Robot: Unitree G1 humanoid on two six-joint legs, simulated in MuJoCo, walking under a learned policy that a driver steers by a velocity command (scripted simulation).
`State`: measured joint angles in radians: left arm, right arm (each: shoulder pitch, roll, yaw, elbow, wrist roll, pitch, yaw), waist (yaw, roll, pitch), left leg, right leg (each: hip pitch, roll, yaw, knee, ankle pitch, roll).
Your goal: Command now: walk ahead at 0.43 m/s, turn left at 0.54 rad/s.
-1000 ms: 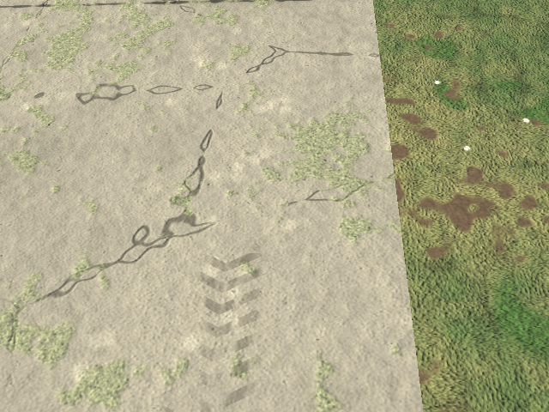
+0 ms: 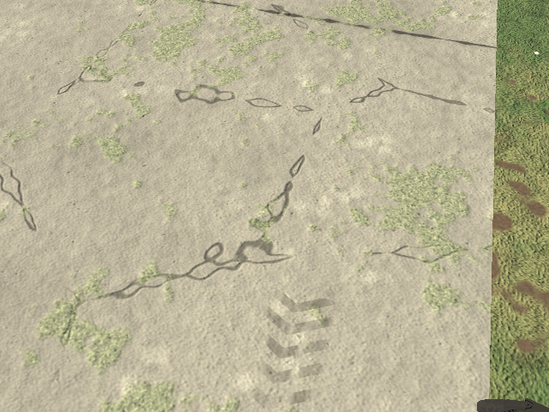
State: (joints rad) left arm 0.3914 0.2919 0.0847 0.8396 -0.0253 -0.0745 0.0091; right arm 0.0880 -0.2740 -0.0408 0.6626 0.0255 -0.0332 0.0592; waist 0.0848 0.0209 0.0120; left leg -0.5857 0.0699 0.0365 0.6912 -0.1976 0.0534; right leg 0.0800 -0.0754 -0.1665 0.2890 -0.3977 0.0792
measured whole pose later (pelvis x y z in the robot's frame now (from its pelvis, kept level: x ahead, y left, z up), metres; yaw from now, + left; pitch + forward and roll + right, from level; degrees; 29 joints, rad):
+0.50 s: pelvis +0.25 +0.06 +0.01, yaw +1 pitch +2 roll +1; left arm 0.17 0.26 0.04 0.73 -0.02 -0.08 -0.05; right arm 0.32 -0.27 -0.04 0.79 0.00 -0.09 0.00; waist -0.05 -0.05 0.00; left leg 0.08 -0.10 0.08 0.18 -0.30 0.08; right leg -0.69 -0.06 0.03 0.63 0.14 -0.03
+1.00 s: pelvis +0.55 +0.04 +0.01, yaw -16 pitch +3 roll -1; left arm 0.32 0.30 0.06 0.70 -0.03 -0.04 0.00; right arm 0.08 -0.28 -0.01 0.64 0.00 -0.10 0.01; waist 0.07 0.03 0.03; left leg -0.61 0.05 -0.11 0.58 0.00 -0.07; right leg -0.16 0.12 0.17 0.43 -0.31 -0.06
